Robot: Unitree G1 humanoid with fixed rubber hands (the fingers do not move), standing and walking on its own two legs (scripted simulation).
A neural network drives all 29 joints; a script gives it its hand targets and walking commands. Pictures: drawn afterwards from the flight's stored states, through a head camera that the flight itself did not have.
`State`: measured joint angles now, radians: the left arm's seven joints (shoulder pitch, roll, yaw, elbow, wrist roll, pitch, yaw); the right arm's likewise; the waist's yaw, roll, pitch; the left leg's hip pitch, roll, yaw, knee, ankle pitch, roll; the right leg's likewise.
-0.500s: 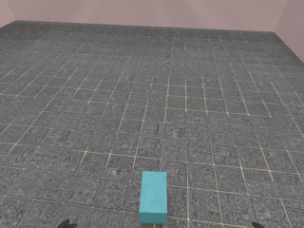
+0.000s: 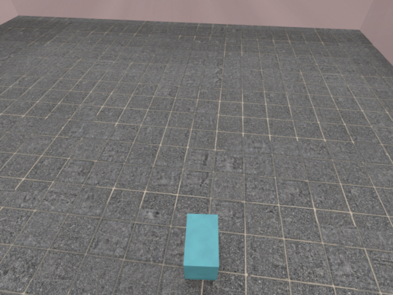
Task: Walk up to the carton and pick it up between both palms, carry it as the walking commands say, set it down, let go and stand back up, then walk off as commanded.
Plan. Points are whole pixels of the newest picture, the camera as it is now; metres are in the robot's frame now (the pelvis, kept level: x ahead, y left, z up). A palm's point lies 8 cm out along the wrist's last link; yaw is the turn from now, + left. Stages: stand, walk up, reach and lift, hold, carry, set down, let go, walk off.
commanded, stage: walk off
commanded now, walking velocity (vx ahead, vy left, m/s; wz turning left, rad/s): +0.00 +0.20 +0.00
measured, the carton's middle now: (201, 246) +0.49 -0.01 -0.67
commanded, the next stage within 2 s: stand in 1.46 s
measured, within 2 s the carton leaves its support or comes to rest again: neither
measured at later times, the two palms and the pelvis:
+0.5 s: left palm out of the picture +0.08 +0.32 -0.11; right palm out of the picture +0.02 -0.19 -0.15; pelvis -0.01 +0.06 -0.01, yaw -4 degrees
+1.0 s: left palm out of the picture +0.05 +0.43 -0.13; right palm out of the picture -0.01 -0.07 -0.14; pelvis -0.03 +0.18 -0.01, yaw -6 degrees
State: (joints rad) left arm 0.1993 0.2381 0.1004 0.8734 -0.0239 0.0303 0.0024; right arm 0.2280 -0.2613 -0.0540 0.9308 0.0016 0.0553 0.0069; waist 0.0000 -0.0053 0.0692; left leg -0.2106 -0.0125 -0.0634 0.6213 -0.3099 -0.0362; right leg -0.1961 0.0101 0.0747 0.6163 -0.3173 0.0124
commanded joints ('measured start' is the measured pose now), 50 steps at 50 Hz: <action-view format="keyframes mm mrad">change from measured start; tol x32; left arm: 1 -17 257 5 -54 77 -15 41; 50 10 67 -21 8 49 20 74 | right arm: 1 19 -136 -23 -45 -32 11 1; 50 15 -110 -15 -50 -65 9 -10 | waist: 1 30 -175 20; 8 -60 284 -37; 35 44 -360 -34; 39 -16 362 -190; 50 -40 189 -83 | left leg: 1 -107 22 56 119 -125 19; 8 25 278 -284 -385 206 178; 17 -60 204 -132 -275 380 252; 23 -439 -12 7 393 -255 26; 27 -392 -37 -80 624 -124 -9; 37 39 38 152 -110 -9 4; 39 227 374 -270 -290 380 85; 50 -162 215 -153 -332 119 250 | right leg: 1 -124 -326 331 -299 106 -158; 12 -283 -8 -68 592 -284 -13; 20 84 -42 -187 -74 -7 -1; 22 246 -451 412 -364 122 -81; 35 -44 -304 102 -160 550 -119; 37 -154 -296 84 -59 428 -82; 39 -373 -18 -126 416 -361 14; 50 -152 -43 -206 281 -251 -6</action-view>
